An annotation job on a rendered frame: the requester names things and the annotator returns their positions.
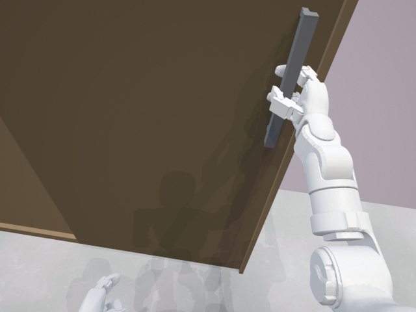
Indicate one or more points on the wardrobe door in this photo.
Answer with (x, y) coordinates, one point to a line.
(145, 120)
(23, 199)

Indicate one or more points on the handle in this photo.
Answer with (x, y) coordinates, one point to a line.
(304, 33)

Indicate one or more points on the right robot upper arm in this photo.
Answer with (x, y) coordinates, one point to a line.
(352, 279)

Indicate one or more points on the right robot hand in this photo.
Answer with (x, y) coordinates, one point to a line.
(313, 99)

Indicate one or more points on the left robot hand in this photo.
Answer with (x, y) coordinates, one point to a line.
(95, 301)

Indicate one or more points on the robot right forearm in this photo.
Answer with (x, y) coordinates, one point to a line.
(331, 183)

